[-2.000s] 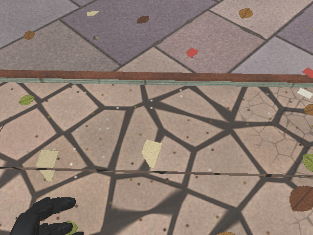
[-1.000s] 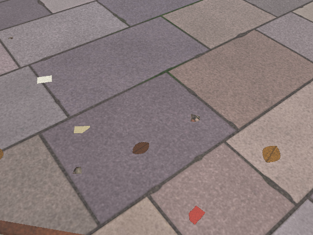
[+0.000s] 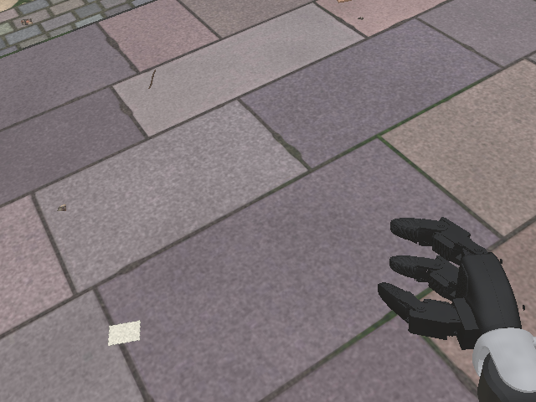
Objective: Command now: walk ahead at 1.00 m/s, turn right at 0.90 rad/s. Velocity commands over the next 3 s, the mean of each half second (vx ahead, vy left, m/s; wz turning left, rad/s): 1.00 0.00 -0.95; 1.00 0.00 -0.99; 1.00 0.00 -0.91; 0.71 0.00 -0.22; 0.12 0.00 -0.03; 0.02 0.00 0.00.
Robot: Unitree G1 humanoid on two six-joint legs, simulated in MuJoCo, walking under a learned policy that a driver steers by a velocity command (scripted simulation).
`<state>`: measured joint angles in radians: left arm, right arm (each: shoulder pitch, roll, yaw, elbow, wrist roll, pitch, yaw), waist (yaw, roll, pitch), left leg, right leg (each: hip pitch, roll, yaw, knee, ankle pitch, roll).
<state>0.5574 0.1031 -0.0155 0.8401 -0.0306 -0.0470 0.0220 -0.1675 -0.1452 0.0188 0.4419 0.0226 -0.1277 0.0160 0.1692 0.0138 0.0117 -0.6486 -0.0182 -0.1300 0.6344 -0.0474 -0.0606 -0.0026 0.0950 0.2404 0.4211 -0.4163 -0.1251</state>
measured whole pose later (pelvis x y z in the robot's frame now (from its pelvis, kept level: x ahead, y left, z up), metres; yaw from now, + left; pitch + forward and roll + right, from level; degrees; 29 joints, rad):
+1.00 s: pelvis +0.84 -0.30 -0.03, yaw -60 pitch +1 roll +3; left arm 0.39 0.32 0.08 0.74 -0.05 -0.04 0.01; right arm 0.01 -0.27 -0.03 0.55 0.01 -0.13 0.01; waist 0.08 -0.03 0.05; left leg -0.54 -0.02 -0.06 0.67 -0.18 -0.06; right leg -0.14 0.10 0.28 1.05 -0.52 -0.07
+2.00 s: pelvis +1.06 -1.10 -0.02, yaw -92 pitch +1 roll +2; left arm 0.31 0.27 0.03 0.84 -0.01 -0.02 0.01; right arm 0.06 -0.24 -0.01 0.72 -0.02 -0.10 0.04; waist 0.00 0.00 0.11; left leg -0.52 -0.05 0.05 0.53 -0.03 0.05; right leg -0.31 0.07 0.14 1.35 -0.52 0.03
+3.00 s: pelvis +1.02 -1.26 +0.00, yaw -92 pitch -1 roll +0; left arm 0.14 0.22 0.03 1.04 0.00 0.00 0.03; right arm 0.16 -0.24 -0.01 1.05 -0.01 0.01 -0.04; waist -0.01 0.01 0.03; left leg -0.20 0.03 0.00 0.48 -0.27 -0.03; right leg -0.20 0.02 0.03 0.50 -0.28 -0.02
